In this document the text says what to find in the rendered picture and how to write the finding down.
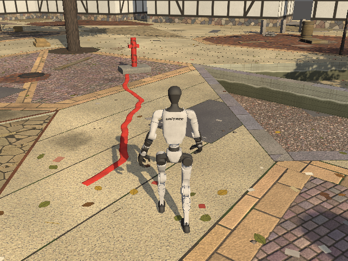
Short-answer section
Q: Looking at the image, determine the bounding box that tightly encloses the robot left upper arm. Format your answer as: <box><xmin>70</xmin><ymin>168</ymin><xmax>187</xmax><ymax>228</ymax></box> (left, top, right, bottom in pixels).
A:
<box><xmin>148</xmin><ymin>109</ymin><xmax>163</xmax><ymax>140</ymax></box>

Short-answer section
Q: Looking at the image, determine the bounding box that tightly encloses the robot left thigh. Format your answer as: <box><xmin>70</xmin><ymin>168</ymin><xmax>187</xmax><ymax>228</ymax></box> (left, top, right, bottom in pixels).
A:
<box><xmin>156</xmin><ymin>151</ymin><xmax>167</xmax><ymax>183</ymax></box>

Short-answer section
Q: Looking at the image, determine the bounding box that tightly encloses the right robot forearm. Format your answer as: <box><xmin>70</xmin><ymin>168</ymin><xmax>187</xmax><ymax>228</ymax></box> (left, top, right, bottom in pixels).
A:
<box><xmin>194</xmin><ymin>130</ymin><xmax>202</xmax><ymax>147</ymax></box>

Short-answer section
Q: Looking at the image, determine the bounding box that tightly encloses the robot right upper arm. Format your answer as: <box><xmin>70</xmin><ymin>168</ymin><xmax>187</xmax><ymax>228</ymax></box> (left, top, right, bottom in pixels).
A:
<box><xmin>186</xmin><ymin>109</ymin><xmax>200</xmax><ymax>138</ymax></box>

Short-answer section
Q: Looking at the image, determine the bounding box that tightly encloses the robot left hand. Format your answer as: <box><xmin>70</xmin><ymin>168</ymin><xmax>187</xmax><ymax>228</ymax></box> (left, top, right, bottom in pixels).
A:
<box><xmin>138</xmin><ymin>153</ymin><xmax>150</xmax><ymax>168</ymax></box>

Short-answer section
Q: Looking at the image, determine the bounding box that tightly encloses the robot head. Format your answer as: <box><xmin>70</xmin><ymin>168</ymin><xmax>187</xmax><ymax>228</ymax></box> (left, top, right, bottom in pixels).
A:
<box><xmin>165</xmin><ymin>86</ymin><xmax>184</xmax><ymax>112</ymax></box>

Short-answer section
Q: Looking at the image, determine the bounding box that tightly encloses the robot right hand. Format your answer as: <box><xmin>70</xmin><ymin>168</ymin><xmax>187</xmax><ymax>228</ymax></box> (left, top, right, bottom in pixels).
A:
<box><xmin>190</xmin><ymin>145</ymin><xmax>202</xmax><ymax>154</ymax></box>

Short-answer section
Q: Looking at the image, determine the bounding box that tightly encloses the left robot forearm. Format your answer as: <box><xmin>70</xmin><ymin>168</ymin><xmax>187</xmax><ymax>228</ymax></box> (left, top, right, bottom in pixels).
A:
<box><xmin>140</xmin><ymin>132</ymin><xmax>153</xmax><ymax>156</ymax></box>

